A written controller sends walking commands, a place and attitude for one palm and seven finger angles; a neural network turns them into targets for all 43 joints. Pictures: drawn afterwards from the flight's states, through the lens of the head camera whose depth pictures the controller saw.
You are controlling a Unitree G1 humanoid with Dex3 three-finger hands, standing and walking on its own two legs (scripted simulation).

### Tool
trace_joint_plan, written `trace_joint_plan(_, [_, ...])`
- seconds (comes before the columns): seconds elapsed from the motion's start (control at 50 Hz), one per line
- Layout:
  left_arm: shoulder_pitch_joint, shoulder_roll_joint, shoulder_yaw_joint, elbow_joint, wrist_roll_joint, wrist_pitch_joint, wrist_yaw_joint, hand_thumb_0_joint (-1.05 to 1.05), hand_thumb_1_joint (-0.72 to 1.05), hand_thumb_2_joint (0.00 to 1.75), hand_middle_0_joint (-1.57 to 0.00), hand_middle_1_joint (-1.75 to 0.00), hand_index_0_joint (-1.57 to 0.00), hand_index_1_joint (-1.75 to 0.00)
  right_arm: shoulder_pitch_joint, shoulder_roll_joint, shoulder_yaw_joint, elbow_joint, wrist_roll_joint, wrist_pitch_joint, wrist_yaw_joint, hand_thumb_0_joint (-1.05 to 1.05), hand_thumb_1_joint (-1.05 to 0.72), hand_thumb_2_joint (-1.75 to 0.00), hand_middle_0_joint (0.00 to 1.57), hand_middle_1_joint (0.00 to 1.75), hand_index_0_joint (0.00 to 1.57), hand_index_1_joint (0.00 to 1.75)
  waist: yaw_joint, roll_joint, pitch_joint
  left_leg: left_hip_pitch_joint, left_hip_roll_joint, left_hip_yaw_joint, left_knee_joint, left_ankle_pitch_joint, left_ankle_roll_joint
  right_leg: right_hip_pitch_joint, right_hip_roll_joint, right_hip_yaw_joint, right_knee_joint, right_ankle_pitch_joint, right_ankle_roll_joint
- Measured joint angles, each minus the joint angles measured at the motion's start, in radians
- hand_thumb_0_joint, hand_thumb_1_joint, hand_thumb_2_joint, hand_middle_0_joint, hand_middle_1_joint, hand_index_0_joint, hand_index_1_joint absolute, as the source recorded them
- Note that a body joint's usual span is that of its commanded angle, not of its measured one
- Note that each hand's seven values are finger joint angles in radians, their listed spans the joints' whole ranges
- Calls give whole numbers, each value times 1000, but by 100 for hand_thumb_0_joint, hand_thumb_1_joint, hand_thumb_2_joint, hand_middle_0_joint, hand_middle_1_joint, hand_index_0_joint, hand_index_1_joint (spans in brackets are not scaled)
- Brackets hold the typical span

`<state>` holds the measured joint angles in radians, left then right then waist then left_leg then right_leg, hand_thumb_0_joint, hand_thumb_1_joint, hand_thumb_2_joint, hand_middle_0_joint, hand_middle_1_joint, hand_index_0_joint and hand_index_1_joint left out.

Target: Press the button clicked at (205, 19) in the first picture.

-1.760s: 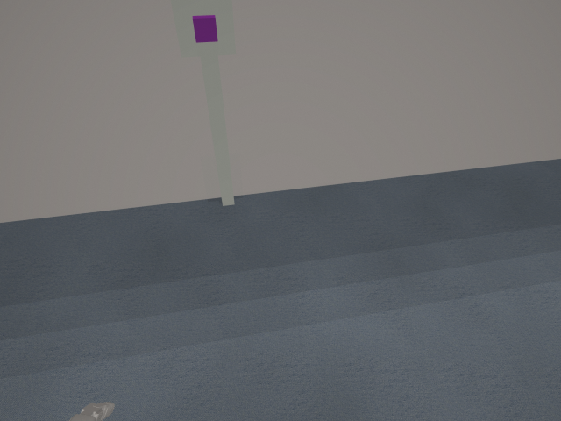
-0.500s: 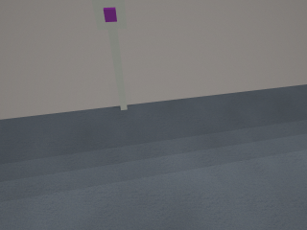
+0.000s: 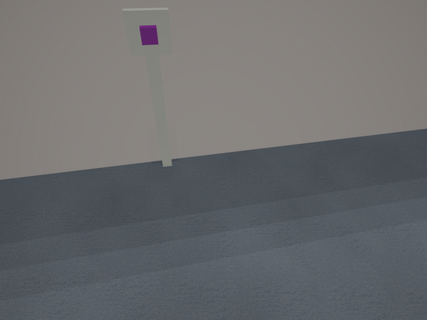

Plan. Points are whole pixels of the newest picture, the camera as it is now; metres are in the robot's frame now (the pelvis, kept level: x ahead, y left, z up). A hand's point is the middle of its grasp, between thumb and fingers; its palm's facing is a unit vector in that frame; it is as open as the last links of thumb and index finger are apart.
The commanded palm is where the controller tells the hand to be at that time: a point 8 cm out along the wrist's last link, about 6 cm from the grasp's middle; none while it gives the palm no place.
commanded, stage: walk to a spot facing it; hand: left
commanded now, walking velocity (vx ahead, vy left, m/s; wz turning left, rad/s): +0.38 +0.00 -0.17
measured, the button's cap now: (149, 34) +1.15 +0.35 +0.08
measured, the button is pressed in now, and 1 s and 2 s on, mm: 0 0 0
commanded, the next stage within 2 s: turn to face it in 0.72 s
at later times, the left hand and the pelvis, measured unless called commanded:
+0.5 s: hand (169, 257) +0.32 +0.14 -0.19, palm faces -0.12 -0.98 -0.18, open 7.3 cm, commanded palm none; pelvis +0.19 -0.03 -0.03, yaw -6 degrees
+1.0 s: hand (162, 236) +0.38 +0.17 -0.19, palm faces +0.01 -0.99 -0.14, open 7.3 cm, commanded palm none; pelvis +0.40 -0.01 -0.01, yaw -3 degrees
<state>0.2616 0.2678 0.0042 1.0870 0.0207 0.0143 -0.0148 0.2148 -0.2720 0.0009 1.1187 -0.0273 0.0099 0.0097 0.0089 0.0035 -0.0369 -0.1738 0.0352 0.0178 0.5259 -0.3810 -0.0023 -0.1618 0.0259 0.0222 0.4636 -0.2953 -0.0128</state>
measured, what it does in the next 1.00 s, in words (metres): walks ahead: right foot, then left foot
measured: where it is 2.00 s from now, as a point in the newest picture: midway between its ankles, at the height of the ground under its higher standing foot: (223, 279)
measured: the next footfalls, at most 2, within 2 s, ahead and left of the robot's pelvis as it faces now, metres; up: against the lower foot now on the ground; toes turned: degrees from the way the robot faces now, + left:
right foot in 0.44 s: +0.30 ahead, -0.14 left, +0.00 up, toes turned -15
left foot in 0.88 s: +0.48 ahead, +0.08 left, +0.00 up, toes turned +6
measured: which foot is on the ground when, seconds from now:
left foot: down 0.00-0.46, up 0.48-0.86, down 0.88-1.00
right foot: down 0.00-0.10, up 0.12-0.42, down 0.44-0.88, up 0.90-1.00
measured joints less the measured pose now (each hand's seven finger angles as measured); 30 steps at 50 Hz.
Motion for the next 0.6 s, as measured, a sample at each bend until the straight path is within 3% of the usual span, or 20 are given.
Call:
trace_joint_plan(0.1, [92, -44, 13, 17, -3, -6, -4, 0, 91, 89, -20, -29, -20, -30, 78, 53, -6, 10, 4, -25, -3, 0, -91, -90, 20, 30, 20, 30, 0, -30, 2, 20, -5, 36, 44, -28, 6, -8, -8, 27, 87, -82, 1])
trace_joint_plan(0.18, [111, -72, 18, 43, 3, 6, -4, 0, 91, 89, -20, -29, -20, -30, 151, 94, -13, 6, 0, -72, -20, 0, -91, -90, 20, 30, 20, 30, -28, -38, 25, 91, -4, 77, -8, -52, 18, -155, -19, -26, 452, -167, -16])
trace_joint_plan(0.24, [66, -77, 29, 27, 4, 4, -11, 1, 91, 89, -20, -29, -20, -30, 220, 124, -12, 26, -2, -84, -32, 0, -91, -90, 20, 30, 20, 30, -50, -30, 58, 161, 3, 79, -90, -38, 15, -270, -47, -73, 577, -149, -13])
trace_joint_plan(0.32, [-30, -81, 38, -26, 2, -3, -24, 1, 91, 89, -20, -29, -20, -30, 293, 148, -12, 74, -3, -80, -38, 0, -91, -90, 20, 30, 20, 30, -55, -13, 101, 253, 15, 92, -190, -31, -2, -366, -88, -118, 450, -50, -11])
trace_joint_plan(0.4, [-118, -84, 41, -76, 0, -26, -23, 0, 91, 89, -19, -29, -20, -30, 335, 152, -17, 114, 3, -71, -37, 0, -91, -90, 20, 30, 20, 30, -60, 10, 137, 325, 41, 118, -193, -86, -28, -352, -68, -167, 242, 37, -40])
trace_joint_plan(0.44, [-137, -76, 45, -92, 5, -50, -19, 0, 91, 89, -19, -29, -20, -30, 353, 156, -21, 130, 9, -64, -34, 0, -91, -90, 20, 30, 20, 30, -53, 3, 139, 312, 54, 128, -59, -142, -29, -289, -49, -185, 156, 108, -64])
trace_joint_plan(0.52, [-143, -75, 53, -93, -2, -83, 1, 0, 91, 89, -19, -29, -20, -30, 288, 155, -33, 116, 23, -39, -24, 1, -91, -90, 20, 30, 20, 30, -47, -2, 144, 15, 66, 35, 618, -94, 17, -243, -37, -199, 234, 39, -75])
trace_joint_plan(0.56, [-119, -78, 50, -77, -3, -79, 10, 0, 91, 89, -19, -29, -20, -30, 228, 148, -42, 81, 16, -35, -21, 1, -91, -90, 20, 30, 20, 30, -46, -9, 128, -127, 72, 26, 755, -29, 26, -188, -28, -198, 186, 28, -66])
trace_joint_plan(0.6, [-89, -87, 49, -56, 0, -73, 21, -1, 92, 89, -19, -29, -20, -30, 165, 138, -50, 34, 8, -33, -21, 1, -91, -90, 20, 30, 20, 29, -49, -6, 107, -243, 90, 27, 757, 17, 22, -137, -19, -198, 126, 36, -61])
